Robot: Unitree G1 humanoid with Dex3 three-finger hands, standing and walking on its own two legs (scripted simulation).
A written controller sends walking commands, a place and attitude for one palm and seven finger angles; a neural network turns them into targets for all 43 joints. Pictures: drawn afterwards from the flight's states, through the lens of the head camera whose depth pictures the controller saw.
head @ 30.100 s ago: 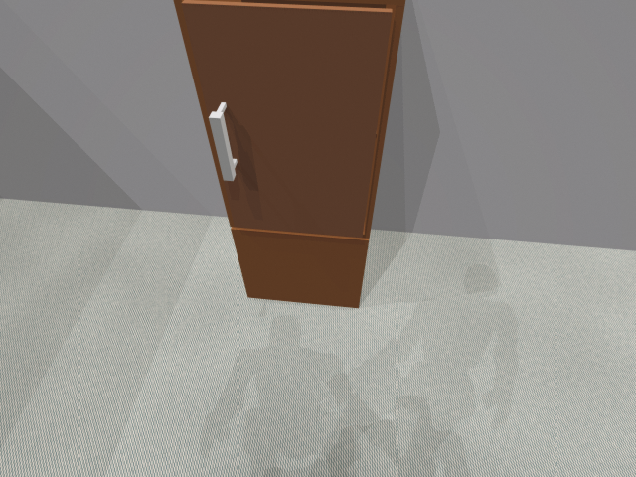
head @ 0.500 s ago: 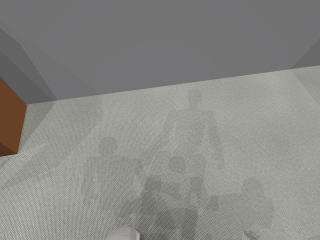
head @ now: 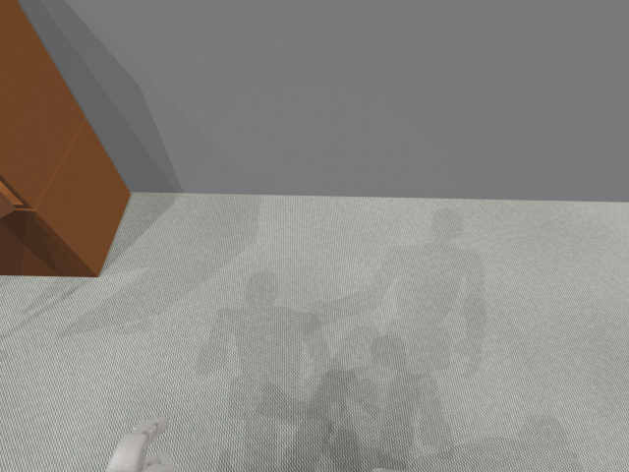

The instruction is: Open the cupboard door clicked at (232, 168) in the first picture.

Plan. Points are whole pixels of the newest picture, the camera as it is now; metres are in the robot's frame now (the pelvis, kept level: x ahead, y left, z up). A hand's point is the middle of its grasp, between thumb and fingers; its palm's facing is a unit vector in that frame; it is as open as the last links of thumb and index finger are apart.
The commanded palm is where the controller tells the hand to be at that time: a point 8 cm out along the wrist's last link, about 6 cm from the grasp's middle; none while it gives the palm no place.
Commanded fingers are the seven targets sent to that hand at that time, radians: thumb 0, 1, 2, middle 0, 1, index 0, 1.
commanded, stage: turn to face it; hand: left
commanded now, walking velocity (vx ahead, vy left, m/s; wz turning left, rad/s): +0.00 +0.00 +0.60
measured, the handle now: out of the picture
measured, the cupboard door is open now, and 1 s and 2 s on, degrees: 47 47 47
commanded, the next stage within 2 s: take the last steps up to it in 1.08 s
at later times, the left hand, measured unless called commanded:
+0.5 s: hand out of the picture -0.03 +0.21 -0.19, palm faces +0.37 -0.89 -0.26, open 7.4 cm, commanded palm none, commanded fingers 0.00 0.90 0.90 -0.20 -0.30 -0.20 -0.30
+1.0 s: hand out of the picture +0.04 +0.19 -0.15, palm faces +0.52 -0.81 -0.27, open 7.4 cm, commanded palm none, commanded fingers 0.00 0.90 0.90 -0.20 -0.30 -0.20 -0.30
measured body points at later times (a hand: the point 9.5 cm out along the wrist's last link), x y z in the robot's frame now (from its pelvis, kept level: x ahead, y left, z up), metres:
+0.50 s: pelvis +0.01 +0.00 -0.02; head +0.06 +0.04 +0.43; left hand -0.05 +0.26 -0.17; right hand +0.23 -0.20 -0.14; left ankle -0.01 +0.09 -0.74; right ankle -0.01 -0.13 -0.71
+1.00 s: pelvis +0.06 -0.03 +0.00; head +0.12 -0.02 +0.44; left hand +0.02 +0.23 -0.13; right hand +0.23 -0.22 -0.17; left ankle -0.03 +0.07 -0.69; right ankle +0.09 -0.14 -0.74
